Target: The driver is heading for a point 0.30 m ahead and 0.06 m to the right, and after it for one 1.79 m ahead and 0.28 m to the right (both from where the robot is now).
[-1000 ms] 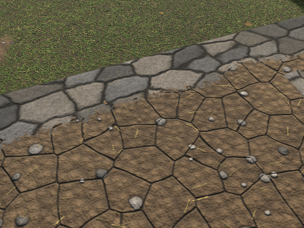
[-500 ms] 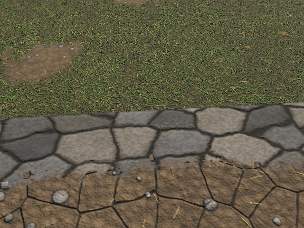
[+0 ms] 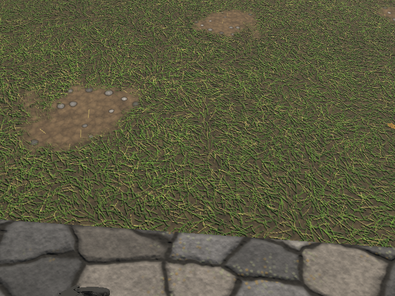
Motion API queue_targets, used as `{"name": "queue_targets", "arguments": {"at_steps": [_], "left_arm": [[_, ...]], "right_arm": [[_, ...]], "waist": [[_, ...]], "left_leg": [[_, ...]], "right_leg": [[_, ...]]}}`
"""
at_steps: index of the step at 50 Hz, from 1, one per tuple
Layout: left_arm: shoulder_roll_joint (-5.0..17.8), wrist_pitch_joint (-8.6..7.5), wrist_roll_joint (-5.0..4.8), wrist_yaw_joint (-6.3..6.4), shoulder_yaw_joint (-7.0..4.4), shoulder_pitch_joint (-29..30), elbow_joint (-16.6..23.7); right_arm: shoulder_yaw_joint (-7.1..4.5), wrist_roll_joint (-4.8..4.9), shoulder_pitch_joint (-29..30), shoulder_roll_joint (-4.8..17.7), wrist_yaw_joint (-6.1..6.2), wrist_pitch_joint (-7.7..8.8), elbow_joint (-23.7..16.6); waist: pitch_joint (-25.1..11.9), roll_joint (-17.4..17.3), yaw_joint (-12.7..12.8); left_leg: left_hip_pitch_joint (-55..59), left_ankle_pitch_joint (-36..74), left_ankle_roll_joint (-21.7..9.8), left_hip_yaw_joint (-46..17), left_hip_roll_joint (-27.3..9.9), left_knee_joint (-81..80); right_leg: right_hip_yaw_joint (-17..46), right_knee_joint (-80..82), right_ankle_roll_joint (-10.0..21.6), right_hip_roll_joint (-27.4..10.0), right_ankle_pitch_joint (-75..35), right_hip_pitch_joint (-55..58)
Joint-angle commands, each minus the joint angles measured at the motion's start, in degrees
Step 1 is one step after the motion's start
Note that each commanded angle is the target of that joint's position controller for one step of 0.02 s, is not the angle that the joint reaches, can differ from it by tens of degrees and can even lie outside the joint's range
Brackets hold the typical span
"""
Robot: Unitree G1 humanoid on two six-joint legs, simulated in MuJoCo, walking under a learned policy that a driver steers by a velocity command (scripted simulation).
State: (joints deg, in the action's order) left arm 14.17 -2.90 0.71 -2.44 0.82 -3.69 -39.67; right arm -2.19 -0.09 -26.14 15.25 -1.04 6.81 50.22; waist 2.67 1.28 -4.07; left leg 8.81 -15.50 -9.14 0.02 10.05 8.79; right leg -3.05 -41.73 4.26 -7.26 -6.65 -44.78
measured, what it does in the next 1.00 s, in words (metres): goes down: right foot, then left foot 0.18 m lower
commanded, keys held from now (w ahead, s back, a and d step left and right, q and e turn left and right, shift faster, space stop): w+e+shift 0.28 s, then w+shift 0.26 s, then w+q+shift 0.40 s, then w+shift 0.06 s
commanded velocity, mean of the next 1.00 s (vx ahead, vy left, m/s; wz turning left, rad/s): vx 1.00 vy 0.00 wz -0.10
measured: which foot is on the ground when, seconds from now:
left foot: down 0.00-0.14, up 0.16-0.66, down 0.68-0.96, up 0.98-1.00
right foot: up 0.00-0.12, down 0.14-0.66, up 0.68-0.96, down 0.98-1.00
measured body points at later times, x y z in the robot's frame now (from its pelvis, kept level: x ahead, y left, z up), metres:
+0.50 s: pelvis +0.49 -0.07 -0.01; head +0.50 -0.07 +0.44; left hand +0.52 +0.22 -0.13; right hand +0.67 -0.34 -0.06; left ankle +0.69 +0.03 -0.70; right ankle +0.30 -0.08 -0.73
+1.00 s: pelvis +1.04 -0.16 -0.22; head +1.05 -0.17 +0.23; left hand +1.32 -0.03 -0.27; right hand +0.84 -0.36 -0.34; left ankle +0.77 -0.01 -0.86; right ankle +1.17 -0.31 -0.92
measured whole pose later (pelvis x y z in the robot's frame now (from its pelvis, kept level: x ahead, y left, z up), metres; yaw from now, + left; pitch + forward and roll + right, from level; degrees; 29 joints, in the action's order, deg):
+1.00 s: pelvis +1.04 -0.16 -0.22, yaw -5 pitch +1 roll +1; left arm 8.3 -7.1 3.3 0.2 3.5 2.2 -38.1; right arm -2.7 1.6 -39.4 10.1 -0.4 5.9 61.3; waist -0.1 0.9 -6.0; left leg 5.6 -29.8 -6.6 -10.6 7.0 45.3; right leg 2.1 -42.4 0.0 -1.6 9.2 -35.2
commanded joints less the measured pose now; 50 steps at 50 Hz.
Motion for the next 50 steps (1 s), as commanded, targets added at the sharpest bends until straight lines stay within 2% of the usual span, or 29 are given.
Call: {"name": "queue_targets", "arguments": {"at_steps": [1,4,6,7,8,9,11,13,16,20,22,24,27,28,31,33,34,36,38,39,40,41,42,43,44,45,48,49,50], "left_arm": [[3.28,-1.01,-0.72,-0.3,-0.7,6.01,3.1],[7.3,-0.92,-0.06,-0.24,-2.09,-1.26,0.5],[11.85,-0.08,-0.45,0.3,-4.59,-26.0,-7.25],[14.36,0.41,-0.49,1.15,-6.39,-38.16,-10.34],[16.01,1.3,-0.32,1.65,-7.0,-34.69,-11.63],[17.28,1.24,0.24,1.78,-7.28,-27.96,-9.08],[9.11,1.53,-0.19,2.43,-6.08,-23.28,-7.92],[8.91,0.21,0.06,2.92,-5.6,-20.74,-7.92],[9.8,-1.95,-0.63,2.45,-5.39,-18.69,-7.73],[11.61,-3.53,-2.29,0.84,-6.13,-22.42,-8.77],[11.88,-3.6,-1.27,0.55,-5.94,-20.86,-8.06],[9.45,-2.79,0.31,2.66,-5.61,-27.57,-11.64],[12.85,-1.35,3.03,4.99,-7.15,-33.61,-12.8],[11.29,-1.87,3.02,5.64,-6.48,-31.17,-11.89],[9.28,-3.84,-1.41,4.38,-4.58,-30.1,-13.86],[10.51,-3.1,-0.45,7.91,-4.92,-21.2,-14.59],[9.15,-2.34,1.76,7.97,-5.07,-11.53,-13.01],[0.86,-4.5,-1.48,6.46,-1.37,-9.52,-3.22],[0.94,-4.95,2.49,4.58,0.16,-2.84,-1.24],[-0.64,-4.27,5.07,3.41,0.71,-5.09,-1.08],[0.54,-3.93,6.26,2.37,0.48,-6.95,0.07],[4.47,-4.06,6.25,2.29,-0.09,5.98,4.11],[4.26,-4.19,2.44,1.75,1.15,13.33,7.65],[1.6,-4.97,2.11,1.01,2.09,9.67,6.82],[-0.32,-5.09,2.03,-0.23,2.05,3.56,3.89],[0.25,-3.83,0.96,-0.06,1.26,-2.43,1.79],[8.74,-2.4,1.44,3.86,-2.45,-19.22,-2.74],[12.24,-3.02,2.24,4.54,-3.99,-28.11,-5.12],[16.29,-3.6,4.29,3.9,-5.54,-31.24,-6.13]], "right_arm": [[-0.94,-0.69,-4.19,7.28,0.97,1.0,-0.47],[-1.51,-2.19,-1.8,10.85,3.76,-0.29,-0.45],[-2.49,-3.62,6.49,13.71,4.94,-2.18,-2.87],[-3.22,-2.83,13.46,15.09,4.75,-2.49,-4.47],[-0.46,-2.91,13.8,3.78,3.25,-0.45,-8.26],[0.93,-0.11,7.8,3.26,2.41,0.46,-12.21],[1.24,-1.58,13.07,7.24,1.61,1.75,-12.73],[2.1,-4.09,14.05,5.66,1.12,-0.56,-13.74],[3.34,-3.85,18.39,4.57,0.31,-3.31,-16.56],[4.18,-1.96,24.38,1.63,-0.66,-3.07,-17.43],[1.84,-1.55,16.49,5.41,-0.32,-2.85,-13.69],[0.32,-1.98,26.48,8.45,-0.01,-0.39,-17.26],[-0.67,-2.27,28.18,9.11,-0.24,1.5,-17.66],[-0.08,-1.71,30.13,6.93,-0.34,2.37,-18.74],[-1.14,-3.71,18.42,5.62,-0.78,2.26,-9.55],[-2.21,-4.11,-5.62,5.37,-0.26,-0.14,-1.7],[-3.64,-2.57,-14.68,8.37,0.2,-1.45,1.86],[-2.12,-5.14,-23.82,9.42,0.11,-1.61,5.06],[-1.31,-3.27,-20.75,4.4,1.18,-1.51,5.52],[-2.13,-1.5,-16.96,7.79,1.76,-2.12,6.13],[-4.21,-1.88,-18.16,15.16,2.65,-1.4,7.2],[-3.35,-0.27,-13.23,10.55,3.06,-0.52,6.62],[-1.7,-0.94,-0.83,6.52,3.5,-0.21,2.3],[-1.28,-1.3,6.2,6.03,3.6,-0.24,0.1],[-1.16,0.98,2.56,5.21,2.86,0.79,1.81],[-2.42,1.82,0.92,9.44,1.67,1.39,2.95],[-3.78,2.79,-0.4,12.8,0.16,1.54,3.64],[-3.1,1.14,-0.51,9.1,0.32,1.29,4.3],[-0.77,2.22,-10.49,-3.92,1.29,0.51,3.29]], "waist": [[3.59,-3.92,-0.81],[-2.51,-8.07,5.14],[-11.27,-8.46,17.75],[-12.71,-3.7,25.83],[-10.68,15.84,15.77],[-20.54,12.95,10.33],[-7.25,-6.24,7.57],[-0.17,-8.8,2.45],[4.92,-3.7,0.97],[2.23,0.59,5.92],[-3.48,1.91,3.89],[-0.86,2.1,10.11],[0.64,5.1,13.38],[2.5,-1.19,13.54],[-2.24,-10.84,11.36],[-3.74,-7.77,-3.43],[-3.0,-8.76,-9.53],[-11.27,-19.09,-4.02],[-11.22,-1.34,-3.69],[-9.39,2.44,0.31],[-6.6,-3.74,2.85],[3.12,3.69,3.45],[12.52,9.73,6.29],[11.87,8.6,8.98],[7.58,5.12,8.45],[3.08,-2.31,9.75],[-7.91,-4.23,17.98],[-10.85,-6.24,21.29],[-21.13,11.54,13.68]], "left_leg": [[-4.95,59.06,5.92,3.27,-15.2,-2.86],[3.02,83.0,8.01,6.16,-18.64,8.79],[-3.29,87.99,8.94,7.4,-19.73,37.79],[-15.45,65.79,8.94,9.24,-13.41,66.47],[-46.09,-12.05,10.68,4.02,-2.57,87.95],[-59.33,-13.16,10.97,-7.01,-3.96,93.56],[-57.21,-3.28,8.53,-7.95,-10.71,78.81],[-50.83,-4.63,9.7,-6.62,-13.67,70.02],[-40.89,1.77,11.57,-0.84,-15.83,49.87],[-24.05,27.89,9.42,3.45,-12.25,33.05],[-18.76,31.99,6.35,3.01,-10.97,39.3],[-43.11,33.4,3.96,-0.75,-12.57,29.95],[-66.21,19.94,4.05,-4.48,-15.47,27.54],[-59.96,30.05,4.94,0.32,-14.39,13.39],[-28.31,38.61,6.38,7.76,-6.37,7.0],[-7.52,49.15,3.56,5.25,-13.18,-4.82],[5.07,51.52,-0.83,-3.84,-19.25,-5.63],[40.03,81.87,-3.52,-12.24,-27.46,33.15],[30.03,57.69,-3.43,-16.37,-24.2,22.74],[17.13,50.98,-9.02,-27.09,-24.76,20.95],[12.79,40.65,-17.01,-45.26,-34.82,21.52],[3.09,29.42,-13.73,-43.82,-36.37,14.61],[-25.01,21.96,-8.47,-32.11,-28.7,1.94],[-47.57,18.32,-5.19,-23.85,-18.34,-2.4],[-57.65,21.19,-4.09,-18.62,-11.83,-3.28],[-56.32,26.83,-4.7,-19.48,-13.19,-3.94],[-31.2,54.76,-0.4,-15.74,-10.01,28.76],[-33.15,45.82,1.44,-13.38,-7.72,46.64],[-41.05,-12.55,3.47,-9.0,-2.27,78.59]], "right_leg": [[-5.64,6.02,3.24,6.43,-4.3,10.27],[-7.65,7.0,4.85,13.01,2.61,19.06],[-4.57,6.79,7.57,14.31,8.69,39.92],[1.74,11.26,11.7,10.24,11.68,51.64],[19.01,3.52,15.33,0.94,-2.9,67.21],[44.85,16.48,25.79,-8.57,14.19,74.31],[41.94,27.3,20.43,-6.57,27.02,54.01],[34.91,29.48,16.85,-0.9,25.64,36.2],[24.71,34.29,15.23,5.75,20.4,17.81],[16.74,35.03,9.55,8.42,-4.07,16.52],[12.79,27.31,6.93,8.21,-16.65,23.97],[17.29,19.26,7.65,5.84,-8.81,48.1],[22.84,5.59,8.57,0.23,-15.42,74.12],[17.4,4.71,6.62,5.09,-7.51,67.52],[12.82,-7.66,3.66,10.27,-10.99,52.54],[9.09,-44.89,3.33,9.48,-13.47,41.91],[3.55,-66.71,2.95,16.23,36.58,23.96],[8.56,-76.86,0.6,12.46,54.64,-20.21],[4.76,-68.35,1.27,6.22,41.06,-27.29],[3.08,-67.8,0.02,5.94,40.17,-24.46],[9.62,-70.08,0.06,3.28,48.94,-33.41],[13.83,-56.18,-2.02,-1.7,42.03,-39.59],[8.81,-27.77,-5.47,-2.13,30.7,-21.25],[5.96,-9.58,-5.95,-0.41,13.1,9.75],[1.76,-5.1,-4.85,4.86,-7.12,36.19],[0.09,-6.53,-4.59,7.78,-9.1,47.65],[0.6,4.02,-3.51,9.56,4.58,55.34],[4.03,3.05,-2.62,4.47,8.12,61.81],[33.88,4.15,6.51,-18.72,0.96,70.25]]}}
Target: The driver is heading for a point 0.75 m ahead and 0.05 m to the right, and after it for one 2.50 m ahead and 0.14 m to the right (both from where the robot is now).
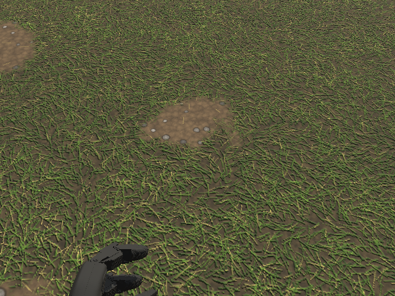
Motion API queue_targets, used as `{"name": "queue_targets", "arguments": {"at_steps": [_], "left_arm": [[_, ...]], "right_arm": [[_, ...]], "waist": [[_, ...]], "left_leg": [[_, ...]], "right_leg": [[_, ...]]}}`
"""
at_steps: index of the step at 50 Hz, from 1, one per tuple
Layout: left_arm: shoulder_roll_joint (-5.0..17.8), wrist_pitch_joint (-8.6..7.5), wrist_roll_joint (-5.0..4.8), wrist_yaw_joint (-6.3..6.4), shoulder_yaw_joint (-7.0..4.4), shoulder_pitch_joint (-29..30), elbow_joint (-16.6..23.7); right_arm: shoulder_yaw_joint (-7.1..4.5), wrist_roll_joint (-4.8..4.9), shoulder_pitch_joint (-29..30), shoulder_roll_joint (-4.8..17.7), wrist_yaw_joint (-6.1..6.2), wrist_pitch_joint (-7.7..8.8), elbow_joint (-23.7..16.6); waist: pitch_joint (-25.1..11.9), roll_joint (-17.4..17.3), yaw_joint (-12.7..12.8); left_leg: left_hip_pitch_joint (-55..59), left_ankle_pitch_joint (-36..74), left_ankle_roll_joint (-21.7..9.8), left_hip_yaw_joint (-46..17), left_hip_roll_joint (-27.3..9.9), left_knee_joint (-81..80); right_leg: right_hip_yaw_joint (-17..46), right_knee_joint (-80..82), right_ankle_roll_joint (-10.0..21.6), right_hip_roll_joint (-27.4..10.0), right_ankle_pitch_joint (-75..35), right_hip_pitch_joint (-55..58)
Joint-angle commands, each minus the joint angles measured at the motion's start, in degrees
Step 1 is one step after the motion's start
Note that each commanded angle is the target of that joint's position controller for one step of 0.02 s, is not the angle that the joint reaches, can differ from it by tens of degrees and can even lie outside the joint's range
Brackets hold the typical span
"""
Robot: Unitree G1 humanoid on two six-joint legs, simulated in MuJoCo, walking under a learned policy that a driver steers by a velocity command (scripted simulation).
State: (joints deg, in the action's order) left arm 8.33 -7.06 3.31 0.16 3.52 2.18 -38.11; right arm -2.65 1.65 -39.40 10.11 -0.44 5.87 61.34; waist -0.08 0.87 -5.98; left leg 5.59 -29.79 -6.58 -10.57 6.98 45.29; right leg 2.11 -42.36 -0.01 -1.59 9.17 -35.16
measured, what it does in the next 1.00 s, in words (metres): walks ahead, turning right: left foot, then right foot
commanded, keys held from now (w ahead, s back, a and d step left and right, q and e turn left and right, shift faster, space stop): w+shift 0.22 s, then shift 0.04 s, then e+shift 0.34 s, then w+e+shift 0.08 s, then e+shift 0.16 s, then q+shift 0.16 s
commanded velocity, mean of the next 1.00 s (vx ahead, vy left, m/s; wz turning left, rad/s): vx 0.51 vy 0.00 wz -0.28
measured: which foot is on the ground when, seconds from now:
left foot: up 0.00-0.34, down 0.36-0.84, up 0.86-1.00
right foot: down 0.00-0.36, up 0.38-0.82, down 0.84-1.00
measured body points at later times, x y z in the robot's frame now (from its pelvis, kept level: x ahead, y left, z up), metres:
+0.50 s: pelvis +0.44 +0.05 +0.04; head +0.49 +0.08 +0.48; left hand +0.45 +0.32 -0.11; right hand +0.59 -0.18 -0.07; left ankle +0.51 +0.14 -0.69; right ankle +0.32 -0.09 -0.58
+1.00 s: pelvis +0.63 -0.01 +0.04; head +0.66 -0.03 +0.49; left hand +0.85 +0.20 -0.06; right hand +0.66 -0.29 -0.09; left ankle +0.65 +0.14 -0.61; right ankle +0.67 -0.07 -0.69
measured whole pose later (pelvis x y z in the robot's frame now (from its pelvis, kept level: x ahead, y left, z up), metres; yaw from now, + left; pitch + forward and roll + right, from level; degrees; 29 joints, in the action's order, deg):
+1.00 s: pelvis +0.63 -0.01 +0.04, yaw -19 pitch +0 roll +0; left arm 13.9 0.1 0.8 0.5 -3.2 -10.2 -42.5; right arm -2.5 -1.1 -10.9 14.4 1.0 -1.1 44.2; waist 4.6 -1.9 -0.4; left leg -27.7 -24.4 1.9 1.5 -4.3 66.8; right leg -4.5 -28.6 6.8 4.5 9.9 -18.4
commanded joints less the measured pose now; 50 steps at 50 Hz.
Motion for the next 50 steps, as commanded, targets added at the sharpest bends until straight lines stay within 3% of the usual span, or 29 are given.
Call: {"name": "queue_targets", "arguments": {"at_steps": [1,2,3,4,6,7,9,11,13,15,17,18,19,20,22,24,27,30,34,37,39,40,41,42,43,44,46,48,50], "left_arm": [[21.01,1.62,-1.03,0.18,-8.78,-33.84,-7.48],[15.23,1.42,-1.48,-0.03,-7.92,-26.4,-7.58],[11.33,1.06,-0.99,-0.14,-7.39,-22.15,-8.23],[9.12,0.87,-0.34,0.09,-6.83,-22.47,-10.08],[5.35,0.41,-0.86,0.31,-5.82,-23.89,-13.61],[5.71,-0.08,-1.42,0.19,-5.94,-23.93,-14.61],[8.15,-0.92,-1.74,0.32,-6.62,-20.87,-14.17],[11.16,-1.19,-2.22,0.24,-7.49,-17.07,-13.24],[13.68,-1.53,-3.41,-0.43,-7.99,-19.14,-13.9],[15.81,-1.31,-4.26,-0.89,-8.24,-23.41,-15.37],[18.3,-0.32,-4.06,-0.27,-8.58,-25.69,-16.31],[15.54,0.17,-3.82,0.11,-8.02,-27.68,-16.1],[5.22,1.09,-5.49,0.62,-6.12,-39.82,-15.66],[10.61,2.06,-6.18,2.24,-7.21,-41.19,-15.44],[13.23,2.93,-3.8,1.89,-8.02,-28.66,-12.85],[11.73,4.69,-2.43,0.4,-8.53,-26.41,-12.45],[7.78,7.12,-2.41,-0.38,-8.33,-25.21,-10.68],[6.07,7.76,-1.9,-1.28,-7.73,-19.79,-6.78],[8.03,9.0,-2.28,-3.9,-7.63,-11.13,-2.5],[8.9,9.05,-1.31,-4.04,-7.96,-7.56,-0.55],[9.26,8.83,-1.28,-3.3,-8.4,-10.12,-0.6],[9.71,8.46,-1.3,-2.7,-8.85,-14.01,-1.34],[10.77,7.63,-0.97,-1.57,-9.62,-21.32,-3.47],[17.89,7.12,-0.86,-0.44,-11.44,-24.21,-3.96],[25.38,7.85,-2.48,-0.55,-12.99,-22.86,-1.33],[23.09,7.93,-3.9,-0.49,-12.67,-23.85,0.22],[14.09,7.49,-3.23,0.42,-9.54,-17.82,-0.73],[9.03,6.48,-2.99,0.74,-7.33,-13.26,-0.91],[8.52,5.22,-1.75,0.8,-6.4,-13.06,-1.71]], "right_arm": [[-1.14,0.39,4.14,7.26,0.93,0.51,-10.56],[-1.33,-1.71,11.04,7.43,0.93,-0.38,-11.43],[-1.33,-2.87,15.27,6.57,0.44,-0.84,-12.18],[-1.13,-3.05,17.7,4.86,-0.14,-1.2,-12.71],[-0.53,-3.19,18.65,1.57,-1.09,-2.54,-14.9],[-0.06,-3.13,20.78,0.43,-1.38,-2.95,-16.72],[0.2,-4.16,28.18,2.63,-2.06,-3.2,-20.94],[0.6,-4.16,32.55,5.03,-3.44,-2.86,-23.23],[0.73,-3.37,31.57,5.28,-4.18,-2.38,-21.5],[0.33,-4.26,29.3,7.23,-3.16,-1.74,-19.8],[-0.9,-5.93,16.24,10.47,-1.88,-0.91,-15.18],[-1.73,-7.0,11.56,14.5,-1.13,-0.36,-14.23],[-2.0,-8.19,11.34,19.89,-1.04,0.18,-15.83],[-2.89,-4.45,12.38,20.3,-1.05,-0.81,-17.46],[-0.75,-3.01,23.64,12.11,-0.03,-0.9,-18.39],[0.11,-3.07,22.75,9.67,1.02,-0.82,-17.04],[-0.32,-2.57,23.41,9.9,1.77,-0.33,-16.79],[-0.25,-2.07,27.11,8.8,2.32,-0.56,-17.12],[-1.44,-2.47,26.94,10.89,1.62,-0.52,-17.55],[-2.44,-2.32,25.09,12.86,1.73,-1.48,-17.09],[-3.24,-1.7,23.43,14.72,1.57,-2.56,-16.89],[-3.46,-1.25,23.12,15.26,1.32,-3.31,-16.98],[-3.41,-0.71,23.77,15.25,0.83,-4.05,-17.43],[-2.7,-1.51,22.0,12.63,0.44,-4.33,-19.21],[-1.88,-2.62,19.31,9.28,0.42,-5.15,-23.07],[-1.7,-3.8,22.06,10.81,1.15,-5.81,-22.14],[-1.0,-2.39,24.4,8.85,1.94,-5.86,-20.46],[-1.01,-3.45,20.81,9.33,1.86,-7.07,-17.84],[-0.66,-2.19,18.29,7.94,1.18,-8.12,-15.74]], "waist": [[-23.33,11.78,14.95],[-8.9,7.65,12.62],[-0.2,2.95,11.48],[3.54,1.29,10.0],[5.28,4.59,5.72],[5.45,5.6,4.25],[7.25,6.36,3.11],[7.27,4.06,1.29],[6.35,1.53,1.72],[3.69,-0.6,1.51],[-4.66,0.27,-4.23],[-8.4,-1.1,-5.31],[-20.7,-17.03,1.79],[-30.06,-12.76,0.7],[-12.24,-6.5,3.24],[-5.41,-7.93,4.58],[-5.63,-5.86,7.77],[-2.93,-8.29,9.13],[-2.49,-8.21,7.4],[2.38,-4.49,6.35],[0.71,-4.62,6.53],[-1.32,-4.22,7.82],[-4.79,-1.17,11.33],[-5.69,9.28,11.1],[-12.35,15.63,8.09],[-14.16,3.21,11.05],[-3.87,0.28,7.59],[-4.16,2.54,4.52],[-5.97,0.87,3.67]], "left_leg": [[-45.27,3.74,0.5,3.34,-0.3,47.37],[-52.18,8.19,0.36,4.55,-4.08,43.27],[-53.79,9.83,-0.08,4.61,-6.33,39.09],[-51.44,10.23,-0.38,4.03,-7.64,36.89],[-46.89,8.39,0.67,2.82,-9.71,32.2],[-47.74,7.46,1.11,2.51,-10.55,28.86],[-48.55,13.28,1.63,2.97,-12.28,18.41],[-37.67,24.59,1.99,6.82,-12.71,1.6],[-22.23,35.29,2.0,13.46,-8.34,-5.58],[-17.11,35.2,1.79,16.02,-5.0,-10.3],[-2.53,36.93,1.15,14.97,-4.91,-14.82],[5.63,47.78,1.1,8.47,-13.63,-13.32],[18.19,83.86,-4.98,-13.56,-35.8,-8.06],[17.57,85.68,-7.77,-18.44,-37.39,-11.71],[0.77,69.09,-5.16,-6.15,-30.09,-17.45],[-7.56,70.21,-2.52,2.48,-26.75,-21.19],[-11.39,65.06,-3.14,8.4,-26.51,-24.99],[-14.69,60.48,-2.41,16.84,-24.34,-26.86],[-15.98,29.08,-0.5,20.18,-26.0,-32.45],[-10.99,41.6,1.11,23.6,-26.91,-26.96],[-7.43,55.65,2.56,25.71,-26.6,-17.17],[-7.23,58.0,3.34,26.56,-26.04,-8.97],[-11.0,54.19,5.33,27.84,-24.18,4.21],[-25.03,21.28,8.96,27.77,-18.76,20.97],[-42.84,-11.97,12.43,20.26,-6.69,37.74],[-44.42,-8.72,12.03,11.87,-10.13,37.96],[-40.4,2.08,9.77,10.92,-13.06,29.63],[-30.78,7.02,8.16,10.91,-12.94,23.44],[-24.82,8.49,7.41,9.31,-10.55,18.28]], "right_leg": [[51.4,18.59,14.45,-25.16,6.77,59.34],[45.13,21.63,13.47,-20.93,19.22,49.57],[36.87,21.93,12.84,-18.27,18.56,40.33],[30.73,22.74,12.41,-16.2,12.29,32.73],[23.37,24.62,11.85,-14.74,9.77,22.25],[20.65,27.24,11.41,-14.85,9.75,20.96],[13.63,33.34,10.93,-13.89,6.11,18.14],[2.43,37.76,8.99,-9.36,4.22,12.63],[-2.21,39.72,8.65,-8.16,-7.78,9.55],[-3.19,30.79,7.64,-7.07,-31.23,18.82],[-3.33,8.31,4.44,-4.4,-39.05,22.13],[-3.69,-7.83,2.98,-0.64,-19.97,16.36],[-0.7,-37.22,1.43,6.24,27.11,6.73],[5.14,-44.67,2.23,6.05,23.2,5.25],[1.28,-37.05,1.91,0.48,14.77,-0.47],[0.75,-32.19,1.17,-0.86,13.48,0.95],[-1.11,-27.39,0.7,-0.77,11.74,2.24],[-3.51,-14.64,1.12,-1.77,2.33,2.19],[-5.98,-3.48,4.44,-3.33,-8.43,8.41],[-9.27,1.76,5.98,-1.79,-2.01,6.86],[-11.72,3.9,7.58,1.69,3.7,9.87],[-12.17,6.0,8.59,3.8,4.82,13.83],[-11.03,11.31,10.27,5.87,0.83,22.64],[5.73,15.14,13.32,-4.12,-18.88,32.15],[34.13,18.14,25.3,-19.58,-38.81,43.29],[30.07,20.95,25.34,-21.3,-37.7,41.53],[15.52,22.37,19.29,-15.96,-34.59,28.96],[6.86,23.85,14.58,-11.63,-37.14,22.37],[1.99,24.79,13.08,-11.46,-40.13,20.76]]}}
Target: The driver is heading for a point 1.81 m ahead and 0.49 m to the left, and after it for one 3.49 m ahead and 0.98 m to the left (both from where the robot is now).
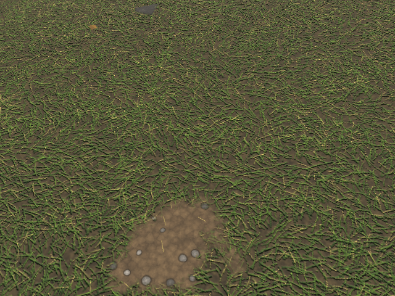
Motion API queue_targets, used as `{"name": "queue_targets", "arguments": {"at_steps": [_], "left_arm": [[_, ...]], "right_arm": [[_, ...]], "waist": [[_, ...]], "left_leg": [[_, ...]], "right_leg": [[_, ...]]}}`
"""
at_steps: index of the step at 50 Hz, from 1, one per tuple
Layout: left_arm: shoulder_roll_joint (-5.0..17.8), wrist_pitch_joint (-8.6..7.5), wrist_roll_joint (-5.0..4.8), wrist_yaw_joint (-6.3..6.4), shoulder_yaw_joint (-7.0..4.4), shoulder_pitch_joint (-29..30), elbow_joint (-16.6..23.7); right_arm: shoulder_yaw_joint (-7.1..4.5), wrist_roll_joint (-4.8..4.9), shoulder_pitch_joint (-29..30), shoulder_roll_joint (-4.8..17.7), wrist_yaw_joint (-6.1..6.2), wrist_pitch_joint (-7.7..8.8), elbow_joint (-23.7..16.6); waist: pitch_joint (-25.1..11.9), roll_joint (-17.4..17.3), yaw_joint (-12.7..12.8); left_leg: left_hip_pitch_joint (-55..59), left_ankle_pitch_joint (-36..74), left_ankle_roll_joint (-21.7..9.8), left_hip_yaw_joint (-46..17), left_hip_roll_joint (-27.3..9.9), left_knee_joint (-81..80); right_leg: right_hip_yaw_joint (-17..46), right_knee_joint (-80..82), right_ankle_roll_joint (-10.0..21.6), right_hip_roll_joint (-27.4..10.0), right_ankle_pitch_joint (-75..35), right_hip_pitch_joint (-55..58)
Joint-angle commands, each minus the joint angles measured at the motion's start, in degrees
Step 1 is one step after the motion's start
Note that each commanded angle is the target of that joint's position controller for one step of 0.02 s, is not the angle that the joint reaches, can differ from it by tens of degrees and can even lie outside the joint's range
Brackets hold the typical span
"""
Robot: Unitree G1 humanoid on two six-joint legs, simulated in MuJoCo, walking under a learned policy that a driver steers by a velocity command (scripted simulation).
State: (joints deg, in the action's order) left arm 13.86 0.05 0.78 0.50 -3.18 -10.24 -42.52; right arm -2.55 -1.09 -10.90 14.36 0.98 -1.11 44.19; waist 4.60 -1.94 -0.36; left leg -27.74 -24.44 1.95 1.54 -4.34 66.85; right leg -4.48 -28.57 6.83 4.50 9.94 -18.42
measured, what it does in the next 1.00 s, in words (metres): steps on the spot: left foot, then right foot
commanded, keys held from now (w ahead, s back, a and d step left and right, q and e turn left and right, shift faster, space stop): q+shift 0.44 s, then shift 0.16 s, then e+shift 0.40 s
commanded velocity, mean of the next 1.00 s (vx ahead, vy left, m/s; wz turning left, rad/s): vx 0.03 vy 0.00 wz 0.21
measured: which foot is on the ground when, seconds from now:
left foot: up 0.00-0.38, down 0.40-0.88, up 0.90-1.00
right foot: down 0.00-0.38, up 0.40-0.86, down 0.88-1.00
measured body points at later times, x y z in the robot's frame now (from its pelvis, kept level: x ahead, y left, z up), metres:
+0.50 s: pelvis +0.02 +0.04 +0.00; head +0.04 +0.08 +0.45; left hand +0.05 +0.35 -0.12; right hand +0.23 -0.19 -0.09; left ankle -0.01 +0.11 -0.73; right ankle +0.06 -0.08 -0.67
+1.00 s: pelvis +0.04 +0.03 +0.01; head +0.08 +0.01 +0.45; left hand +0.03 +0.32 -0.10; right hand +0.26 -0.19 -0.11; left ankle -0.02 +0.13 -0.67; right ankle +0.06 -0.05 -0.73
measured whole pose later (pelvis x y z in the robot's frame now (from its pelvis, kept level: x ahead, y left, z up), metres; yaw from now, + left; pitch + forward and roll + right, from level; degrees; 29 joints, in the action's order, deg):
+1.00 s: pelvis +0.04 +0.03 +0.01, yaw +13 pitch +0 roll +1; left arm 16.4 2.1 -0.2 -0.6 -3.6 -17.3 -43.2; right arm -2.4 -1.1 -6.6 16.3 1.6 -3.0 40.6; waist 4.3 -2.2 2.0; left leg -23.4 -27.6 0.6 -1.3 3.3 57.9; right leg 3.8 -29.6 4.0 4.2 15.1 -14.2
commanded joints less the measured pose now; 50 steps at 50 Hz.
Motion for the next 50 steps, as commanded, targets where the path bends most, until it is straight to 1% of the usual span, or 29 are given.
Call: {"name": "queue_targets", "arguments": {"at_steps": [1,3,5,9,11,15,17,18,19,20,21,22,24,26,28,30,34,35,36,38,41,43,44,45,46,47,48,49,50], "left_arm": [[4.34,-2.24,1.07,0.55,0.07,-0.57,2.33],[6.63,-1.92,0.76,0.92,-0.52,-0.85,1.93],[6.76,-1.01,0.52,1.29,-0.6,-1.65,1.99],[6.54,0.26,0.96,1.62,-0.71,-2.26,2.27],[6.69,0.39,1.05,1.59,-0.87,-2.07,2.36],[8.01,0.36,0.97,1.12,-1.54,-1.62,2.31],[9.06,0.4,0.6,0.67,-2.0,-1.01,2.45],[9.63,0.51,0.17,0.41,-2.3,-0.5,2.46],[9.66,0.57,-0.07,0.13,-2.57,-1.06,2.17],[7.55,0.77,-0.07,-0.28,-2.23,-1.94,3.4],[4.66,1.59,0.11,0.22,-1.07,4.01,8.15],[5.87,2.26,0.98,0.53,-0.93,5.35,7.86],[6.13,1.72,-0.28,0.5,-1.05,2.18,5.6],[8.08,1.56,1.0,0.23,-1.61,-0.12,4.08],[7.57,2.1,0.51,-0.25,-1.43,-1.55,3.4],[6.88,2.65,0.02,-0.39,-1.08,-1.09,3.53],[4.65,3.51,0.02,-0.73,0.3,-2.45,1.28],[5.02,3.64,-0.12,-0.8,0.31,-2.11,1.1],[6.6,3.67,-0.3,-0.86,-0.15,-1.52,1.44],[8.5,3.32,-0.53,-1.17,-0.76,-1.7,2.12],[7.41,2.51,-0.76,-1.57,-0.62,-3.27,2.37],[6.72,1.73,-0.6,-1.57,-0.53,-5.44,2.32],[10.14,1.08,0.12,-1.36,-1.38,-6.91,2.37],[17.52,0.41,-0.18,-1.29,-3.37,-8.79,2.93],[18.64,0.35,-0.49,-1.54,-4.17,-14.07,1.54],[16.46,0.53,-0.75,-1.31,-4.07,-12.77,1.62],[14.22,1.04,-1.0,-0.9,-3.67,-8.52,2.43],[12.46,1.65,-1.15,-0.58,-3.21,-4.96,3.36],[11.63,1.97,-1.33,-0.4,-3.12,-3.57,4.04]], "right_arm": [[-0.76,0.96,-9.78,3.45,-0.49,-1.34,1.5],[-1.18,0.66,-7.78,4.36,-0.91,-1.6,0.88],[-1.51,0.18,-5.6,4.93,-1.39,-2.04,-0.03],[-1.78,-0.03,-1.61,4.51,-2.62,-3.06,-2.58],[-1.88,0.03,-1.59,4.11,-3.06,-3.22,-3.38],[-2.18,0.66,-2.01,3.71,-3.57,-3.18,-5.23],[-2.36,1.06,-2.48,3.67,-3.82,-3.11,-6.18],[-2.43,1.01,-3.6,3.61,-3.81,-2.89,-6.37],[-2.88,0.51,-5.65,5.2,-3.42,-2.45,-5.98],[-4.52,-0.4,-8.57,12.11,-2.46,-1.78,-5.69],[-6.5,0.03,-11.28,19.09,-2.17,-1.61,-5.63],[-6.59,0.5,-13.42,17.09,-1.86,-1.56,-5.41],[-4.72,0.68,-4.18,12.19,-0.93,-2.0,-7.16],[-3.47,1.21,-0.07,9.02,-0.54,-1.75,-8.49],[-3.16,1.27,-1.87,9.16,-0.87,-1.21,-7.94],[-3.11,0.95,-3.19,9.8,-0.88,-0.91,-7.31],[-0.21,-0.44,-0.53,4.73,-0.22,-0.1,-6.59],[-0.19,-0.92,-0.63,5.64,-0.12,0.04,-6.1],[-0.77,-1.08,-0.97,7.93,0.03,-0.05,-5.67],[-1.7,-0.62,-1.54,10.82,0.24,-0.62,-5.11],[-2.0,0.08,0.27,10.72,0.67,-1.07,-5.21],[-2.31,0.36,2.18,10.8,1.02,-0.98,-5.24],[-2.34,0.18,2.39,9.92,1.1,-0.76,-5.95],[-1.63,-0.08,3.63,7.04,1.0,-1.0,-8.85],[-0.75,-0.28,5.73,5.31,1.46,-1.37,-9.6],[-0.81,-0.26,4.79,6.14,1.29,-1.4,-8.69],[-1.05,0.11,5.15,6.65,0.94,-1.19,-8.04],[-1.34,0.22,5.59,7.45,0.69,-0.9,-8.08],[-1.42,-0.17,5.58,7.84,0.37,-0.83,-8.15]], "waist": [[-10.1,3.92,-1.91],[-9.01,5.59,-1.15],[-8.31,6.56,0.12],[-5.34,6.83,1.72],[-5.04,6.77,1.71],[-6.51,7.75,1.55],[-7.37,8.12,0.97],[-7.64,7.24,-0.36],[-7.64,3.88,-1.84],[-6.87,-9.28,-2.04],[-3.88,-16.71,-3.71],[-5.61,-6.75,-4.9],[-4.17,-2.91,-0.26],[-7.02,-3.9,0.84],[-9.2,-2.1,0.56],[-8.24,-2.49,-0.17],[-7.04,-4.72,-0.48],[-6.02,-5.71,-1.09],[-4.84,-6.35,-1.57],[-3.64,-5.67,-1.5],[-3.6,-3.79,-0.38],[-3.95,-1.84,1.81],[-4.59,4.8,1.92],[-3.52,15.29,1.04],[-5.65,17.39,4.17],[-5.08,10.77,2.85],[-3.65,7.2,1.36],[-3.07,6.47,0.17],[-4.42,7.24,0.13]], "left_leg": [[8.45,3.71,-1.34,-3.35,1.54,-6.44],[5.39,4.84,-1.48,-2.45,2.04,-10.07],[3.33,4.94,-1.25,-1.41,1.49,-11.9],[1.52,2.61,-0.86,0.45,0.6,-15.76],[2.32,1.14,-1.05,1.53,0.7,-17.93],[5.25,-1.5,-2.26,3.97,1.66,-23.16],[8.32,-0.07,-3.3,5.12,2.41,-28.56],[12.04,4.63,-4.05,5.23,2.89,-34.58],[16.9,11.59,-5.45,1.43,2.5,-42.09],[22.97,23.98,-8.97,-15.98,-8.15,-49.5],[23.81,46.4,-19.22,-33.64,-18.04,-48.78],[25.83,46.14,-22.05,-29.31,-17.03,-47.63],[22.97,39.38,-17.67,-18.76,-9.62,-47.82],[24.34,46.47,-15.38,-14.38,-5.98,-46.65],[25.48,49.89,-14.98,-13.17,-5.78,-46.14],[26.36,47.55,-14.74,-13.59,-5.79,-46.63],[21.69,36.73,-12.76,-9.08,-5.66,-49.25],[19.98,34.51,-12.61,-8.48,-5.93,-49.27],[19.54,33.85,-12.96,-8.78,-6.73,-48.46],[20.55,35.68,-13.91,-10.05,-9.09,-46.37],[21.92,37.57,-13.58,-9.9,-10.86,-43.0],[19.62,33.28,-10.28,-6.91,-8.92,-37.94],[15.15,24.09,-6.76,-2.88,-4.11,-28.81],[1.13,-0.27,-1.96,3.04,7.64,-16.87],[-4.5,-15.74,-1.59,-2.79,10.67,-6.83],[-5.73,-11.98,-1.41,-5.94,8.28,-1.78],[-5.97,-6.3,-1.3,-6.51,6.53,-1.98],[-5.88,-2.25,-0.88,-6.4,5.53,-4.63],[-5.2,0.04,-0.13,-6.0,5.35,-6.36]], "right_leg": [[7.02,11.39,5.58,-17.51,-39.81,4.82],[5.52,11.41,5.0,-17.92,-35.09,8.36],[4.95,12.4,5.45,-19.01,-25.24,10.0],[4.55,14.07,6.57,-21.2,-8.71,10.14],[3.6,13.07,6.62,-22.15,-8.88,10.77],[0.84,8.3,5.52,-24.1,-17.49,13.34],[-1.14,4.86,3.44,-24.55,-18.56,13.68],[-3.38,1.61,0.99,-24.04,-16.64,11.91],[-5.68,-3.98,-3.05,-22.0,-10.03,7.85],[-9.91,-18.47,-7.61,-15.45,6.49,-3.56],[-4.23,-28.12,-10.71,-4.12,29.35,-18.25],[3.31,-36.21,-10.98,-5.5,28.54,-20.14],[5.82,-35.76,-10.05,-7.14,16.58,-19.15],[4.74,-36.03,-9.91,-6.45,11.39,-16.29],[4.47,-35.42,-10.05,-5.91,10.57,-14.11],[4.43,-31.27,-10.02,-5.96,10.47,-13.94],[4.37,-16.11,-8.8,-6.85,9.23,-2.75],[3.96,-13.77,-8.28,-5.97,9.75,-0.1],[3.49,-13.45,-7.77,-4.88,10.96,0.03],[2.98,-13.68,-6.81,-4.44,13.8,-1.72],[1.86,-10.14,-5.32,-4.52,14.58,-1.05],[3.45,0.27,-3.64,-4.25,5.24,4.05],[14.09,6.03,-1.24,-9.03,-5.76,7.66],[34.62,7.72,5.85,-21.73,-30.73,13.06],[41.81,10.46,13.27,-25.7,-36.77,14.85],[36.95,9.71,13.46,-22.97,-30.51,15.15],[31.76,9.61,10.98,-18.88,-23.62,13.16],[28.66,9.81,8.08,-15.37,-20.0,12.29],[26.89,9.54,6.72,-13.11,-20.09,13.17]]}}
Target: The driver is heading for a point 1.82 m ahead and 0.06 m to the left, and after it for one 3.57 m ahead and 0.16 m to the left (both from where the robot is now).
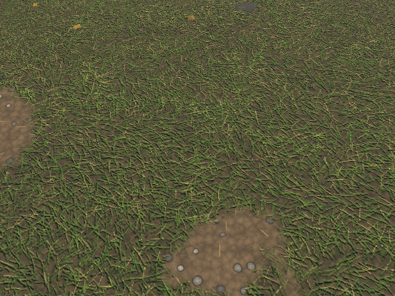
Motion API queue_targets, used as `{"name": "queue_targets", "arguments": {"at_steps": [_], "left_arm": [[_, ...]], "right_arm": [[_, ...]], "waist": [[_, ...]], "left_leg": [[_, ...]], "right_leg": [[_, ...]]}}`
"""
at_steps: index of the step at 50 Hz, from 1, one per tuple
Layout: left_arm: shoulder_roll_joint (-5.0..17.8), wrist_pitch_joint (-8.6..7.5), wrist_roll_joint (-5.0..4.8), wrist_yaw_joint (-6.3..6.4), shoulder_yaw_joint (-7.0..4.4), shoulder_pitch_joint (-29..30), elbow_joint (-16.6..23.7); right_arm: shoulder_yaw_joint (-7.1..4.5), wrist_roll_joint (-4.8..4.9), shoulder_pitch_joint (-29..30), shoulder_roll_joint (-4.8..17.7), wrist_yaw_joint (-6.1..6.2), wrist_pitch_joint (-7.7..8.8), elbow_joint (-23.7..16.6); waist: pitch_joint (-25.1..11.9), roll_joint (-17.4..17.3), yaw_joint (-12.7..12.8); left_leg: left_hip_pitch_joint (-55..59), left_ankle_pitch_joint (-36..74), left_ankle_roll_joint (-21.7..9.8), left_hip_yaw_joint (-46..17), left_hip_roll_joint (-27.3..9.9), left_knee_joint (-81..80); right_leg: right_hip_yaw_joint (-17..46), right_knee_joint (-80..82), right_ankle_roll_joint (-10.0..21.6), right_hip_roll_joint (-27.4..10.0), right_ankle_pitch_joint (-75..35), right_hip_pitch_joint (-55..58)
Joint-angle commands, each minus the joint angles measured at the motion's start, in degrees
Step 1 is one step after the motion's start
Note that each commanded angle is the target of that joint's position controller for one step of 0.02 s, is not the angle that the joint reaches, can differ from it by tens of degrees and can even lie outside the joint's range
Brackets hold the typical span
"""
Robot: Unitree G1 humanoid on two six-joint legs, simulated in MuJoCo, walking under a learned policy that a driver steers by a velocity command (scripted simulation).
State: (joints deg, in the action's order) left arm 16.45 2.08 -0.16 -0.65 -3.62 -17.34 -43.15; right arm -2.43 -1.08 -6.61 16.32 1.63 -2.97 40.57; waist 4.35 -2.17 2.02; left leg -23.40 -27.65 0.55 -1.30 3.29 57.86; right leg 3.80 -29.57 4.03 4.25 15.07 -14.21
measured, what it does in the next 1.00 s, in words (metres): walks ahead: left foot, then right foot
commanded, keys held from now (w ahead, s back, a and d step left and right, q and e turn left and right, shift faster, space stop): e+shift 0.04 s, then shift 0.24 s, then w+q+shift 0.44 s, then w+shift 0.26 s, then w+e+shift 0.02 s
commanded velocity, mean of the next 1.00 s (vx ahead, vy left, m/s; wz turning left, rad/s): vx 0.49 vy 0.00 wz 0.17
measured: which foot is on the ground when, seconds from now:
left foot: up 0.00-0.32, down 0.34-0.70, up 0.72-1.00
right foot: down 0.00-0.34, up 0.36-0.68, down 0.70-1.00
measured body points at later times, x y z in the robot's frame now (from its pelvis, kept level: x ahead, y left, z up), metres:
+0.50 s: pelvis +0.04 +0.03 +0.01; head +0.05 +0.06 +0.46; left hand +0.24 +0.26 -0.09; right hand +0.03 -0.25 -0.10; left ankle +0.03 +0.12 -0.74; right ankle +0.03 -0.10 -0.68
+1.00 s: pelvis +0.26 +0.04 -0.01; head +0.29 +0.03 +0.44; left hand +0.15 +0.31 -0.12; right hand +0.55 -0.15 -0.08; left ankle +0.37 +0.20 -0.68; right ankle +0.13 -0.12 -0.74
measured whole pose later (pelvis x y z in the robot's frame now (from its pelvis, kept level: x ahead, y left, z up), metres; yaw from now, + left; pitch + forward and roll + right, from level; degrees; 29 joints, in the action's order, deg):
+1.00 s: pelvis +0.26 +0.04 -0.01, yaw +12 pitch +4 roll -1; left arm 17.5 -6.2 1.5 -0.4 -2.7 -29.5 -49.3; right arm -2.4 -2.7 -2.5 18.7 -5.5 1.4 36.7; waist -2.2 -2.7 5.5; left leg -43.3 -7.1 -3.3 -3.0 -1.4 50.8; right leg -3.9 -9.7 -1.0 -0.2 19.7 5.8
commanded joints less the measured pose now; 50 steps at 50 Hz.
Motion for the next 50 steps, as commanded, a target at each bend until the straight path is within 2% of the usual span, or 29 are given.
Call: {"name": "queue_targets", "arguments": {"at_steps": [1,4,8,11,14,15,16,17,18,19,20,21,23,24,26,30,32,33,34,35,36,37,38,39,40,42,46,48,50], "left_arm": [[8.97,0.17,-0.32,0.64,-2.78,3.02,4.89],[9.93,0.29,-0.03,0.5,-3.41,0.18,4.6],[9.72,0.68,0.97,0.61,-3.12,-0.05,4.86],[10.05,0.95,1.48,0.41,-2.85,2.04,5.39],[9.91,1.03,1.38,0.49,-2.42,4.88,5.45],[8.95,1.08,0.95,0.71,-2.0,4.59,4.79],[6.94,0.98,1.07,0.79,-1.2,3.92,4.29],[4.48,0.55,1.83,0.68,-0.26,4.42,4.88],[4.59,0.0,1.64,0.41,-0.03,8.72,7.24],[7.83,-0.92,2.9,0.56,-0.78,12.26,8.56],[8.6,-1.86,2.65,0.18,-0.94,12.47,8.28],[8.3,-2.74,2.61,-0.41,-0.74,11.86,7.46],[6.56,-3.67,3.45,-1.44,-0.25,10.98,6.44],[5.58,-3.79,3.41,-1.61,0.09,11.87,6.8],[4.47,-3.86,2.59,-1.36,0.67,15.27,8.17],[3.36,-4.51,1.29,-0.58,1.54,20.77,10.68],[3.52,-4.91,0.29,0.18,1.59,18.72,10.59],[3.74,-5.25,-0.19,0.89,1.43,15.07,9.51],[5.55,-5.73,-0.05,1.89,0.81,10.65,8.2],[9.45,-6.28,0.76,2.98,-0.32,3.27,6.74],[15.57,-6.44,2.81,3.72,-1.92,-3.48,6.57],[16.9,-6.06,3.84,3.53,-2.71,-1.45,5.47],[11.44,-6.32,3.81,2.76,-1.49,0.52,6.05],[8.26,-6.84,3.46,2.0,-0.53,0.84,5.74],[6.86,-7.25,3.35,1.5,-0.02,0.5,5.19],[6.74,-8.07,2.73,1.0,0.08,-2.65,2.83],[6.14,-9.34,1.84,0.24,0.1,-6.42,-0.24],[5.86,-9.72,1.7,0.1,0.32,-5.37,-0.93],[6.45,-9.7,1.04,0.03,0.4,-7.43,-2.84]], "right_arm": [[-1.37,-0.36,0.8,5.43,-0.66,0.93,-4.21],[-0.89,0.19,0.17,4.51,-0.99,0.59,-4.09],[-0.68,0.21,0.53,4.97,-0.65,0.38,-4.3],[-0.64,0.43,-0.58,5.56,-0.53,0.68,-4.12],[-0.51,0.7,-3.76,5.61,-0.15,1.26,-3.39],[-0.07,0.16,-7.79,4.53,-0.34,1.71,-2.0],[0.45,-0.43,-9.53,3.19,-0.43,2.13,-0.72],[0.15,-1.24,-11.15,5.8,-0.29,2.55,-0.28],[-1.69,-1.24,-14.31,13.52,-0.91,2.72,0.68],[-2.39,-1.0,-13.75,13.89,-1.93,2.64,1.64],[-1.93,-0.01,-11.53,11.5,-2.51,2.96,1.35],[-1.81,0.29,-10.65,10.24,-2.94,3.5,1.38],[-1.96,0.59,-11.23,9.59,-2.88,4.38,1.92],[-2.12,0.82,-12.2,9.45,-2.82,4.68,2.42],[-2.8,1.09,-13.96,9.71,-2.72,4.84,2.92],[-4.08,0.95,-15.35,10.53,-2.97,4.72,2.66],[-4.53,0.71,-12.16,10.61,-3.32,4.49,1.48],[-4.62,0.71,-9.67,10.36,-3.38,4.35,0.68],[-4.45,0.92,-8.59,9.25,-3.35,4.54,0.27],[-3.88,1.54,-7.07,6.94,-3.23,5.32,-0.64],[-2.14,3.41,-7.24,1.39,-3.13,6.34,-3.21],[-1.37,2.1,-5.98,2.62,-2.61,6.07,-4.32],[-1.68,0.53,-3.74,4.92,-2.81,5.69,-4.02],[-1.69,-0.66,-3.87,4.85,-3.68,5.71,-3.44],[-1.74,-1.3,-4.91,4.89,-4.61,5.56,-2.92],[-1.5,-1.73,-2.83,4.58,-5.91,5.18,-3.55],[-0.78,-1.68,5.67,4.56,-6.52,5.18,-7.27],[0.0,-1.61,9.76,4.37,-7.27,5.2,-9.31],[1.02,-1.5,13.31,3.2,-8.05,5.35,-10.69]], "waist": [[-5.84,7.37,-1.87],[-8.2,6.75,-0.4],[-7.77,9.3,1.04],[-7.01,10.0,0.75],[-6.48,10.22,-0.88],[-9.68,8.47,-2.58],[-9.04,6.59,-3.21],[-6.06,-1.17,-3.72],[-2.66,-11.04,-5.62],[4.08,-7.65,-4.87],[5.7,-4.29,-2.82],[3.76,-3.41,-2.22],[-0.65,-5.26,-2.47],[-1.61,-5.89,-2.86],[-1.41,-6.63,-4.15],[-2.26,-6.76,-6.16],[-3.14,-6.4,-4.48],[-3.72,-4.85,-2.11],[-5.14,-2.28,0.04],[-8.31,1.41,3.7],[-15.82,14.71,6.48],[-13.55,13.73,4.27],[-9.4,6.88,3.22],[-6.98,5.02,2.16],[-6.44,6.07,1.19],[-2.39,8.43,1.18],[2.29,7.77,1.26],[3.63,8.3,0.33],[4.42,7.74,0.8]], "left_leg": [[-8.71,4.26,2.02,-2.38,-1.63,1.45],[-8.31,4.99,3.04,-1.58,-1.48,-3.74],[-4.37,5.11,2.32,-0.98,-1.93,-9.02],[0.24,4.49,1.06,-0.42,-1.47,-13.47],[6.65,5.75,-0.5,0.07,-0.95,-22.03],[13.03,7.97,-1.49,1.69,-1.02,-28.2],[19.95,8.69,-2.86,1.61,-1.3,-33.83],[22.66,-6.0,-5.27,-11.55,-8.04,-40.01],[20.83,-25.58,-11.21,-34.75,-19.59,-52.15],[14.73,-28.49,-14.48,-43.81,-22.38,-55.36],[12.12,-22.68,-14.17,-40.69,-20.49,-53.94],[12.03,-15.27,-12.56,-35.58,-17.25,-52.55],[12.18,-5.16,-10.81,-27.71,-11.33,-51.29],[12.16,-3.31,-10.88,-26.49,-9.85,-50.76],[13.29,-1.39,-11.89,-26.58,-8.73,-49.62],[13.48,0.31,-12.99,-29.29,-7.97,-46.13],[8.12,1.74,-12.08,-29.72,-6.96,-43.96],[3.05,2.38,-10.76,-28.97,-5.75,-41.69],[-4.59,2.14,-8.86,-26.89,-3.65,-37.41],[-15.0,-0.61,-6.53,-22.46,-1.03,-28.73],[-24.33,-5.23,-4.15,-11.59,4.74,-10.7],[-28.78,1.08,-4.81,-7.26,0.02,-0.01],[-29.15,5.55,-5.18,-6.27,-3.21,5.14],[-28.91,8.64,-5.01,-5.97,-3.95,6.74],[-27.49,9.94,-4.75,-5.62,-4.48,7.16],[-28.82,12.37,-4.28,-5.64,-4.65,7.69],[-32.09,17.64,-3.31,-5.83,-3.85,2.55],[-24.88,21.67,-3.17,-1.75,-4.63,-6.96],[-14.18,23.75,-4.68,4.24,-5.15,-14.76]], "right_leg": [[17.82,10.01,8.99,-11.52,-26.17,9.77],[18.14,9.03,8.96,-11.49,-25.18,11.99],[19.65,8.98,8.68,-11.51,-20.08,8.23],[21.12,8.45,7.91,-11.45,-19.5,4.91],[22.71,6.93,6.38,-11.19,-21.44,2.58],[21.39,7.24,5.64,-9.88,-4.41,1.12],[19.99,7.34,4.15,-7.3,16.61,-4.79],[15.05,-1.19,2.21,-3.16,25.6,-13.08],[1.94,-14.57,-0.05,4.25,20.42,-22.13],[1.56,-20.56,-1.01,0.44,14.51,-25.47],[1.81,-21.82,-2.08,-2.05,7.98,-24.61],[1.49,-21.6,-3.44,-2.82,4.26,-22.08],[-0.89,-21.77,-5.3,-2.28,0.89,-16.98],[-1.53,-20.8,-5.88,-2.02,0.04,-16.08],[-2.14,-16.36,-7.02,-1.67,-0.02,-17.08],[-1.68,-4.56,-7.91,-0.23,3.55,-13.83],[-1.61,2.08,-7.2,0.59,3.39,-4.6],[-1.84,7.36,-6.4,0.28,-1.02,4.11],[-1.28,9.65,-5.35,-1.86,-3.76,15.81],[3.97,9.46,-3.45,-8.86,-0.06,29.47],[23.63,14.89,0.6,-25.33,21.15,40.02],[35.37,16.95,4.46,-31.06,29.88,31.98],[31.68,16.19,4.86,-28.32,28.76,26.53],[25.55,16.69,4.26,-24.66,24.4,23.1],[21.07,18.07,3.44,-21.89,21.77,20.73],[15.3,21.16,3.43,-18.6,16.96,17.4],[7.0,24.62,4.67,-17.5,3.01,15.53],[0.77,27.22,4.09,-16.24,-4.7,10.35],[-1.64,31.12,4.22,-16.76,-14.24,6.07]]}}
Next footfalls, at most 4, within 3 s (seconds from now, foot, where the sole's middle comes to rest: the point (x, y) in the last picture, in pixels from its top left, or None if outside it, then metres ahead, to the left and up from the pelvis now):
0.34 left None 0.07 0.11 -0.77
0.70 right None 0.17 -0.11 -0.77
1.10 left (160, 279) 0.50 0.22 -0.77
1.52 right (203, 199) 0.81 0.09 -0.77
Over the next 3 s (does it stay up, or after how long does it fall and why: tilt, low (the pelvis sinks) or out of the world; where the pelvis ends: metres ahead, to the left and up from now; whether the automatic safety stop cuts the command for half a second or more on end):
stays up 0.97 0.09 -0.04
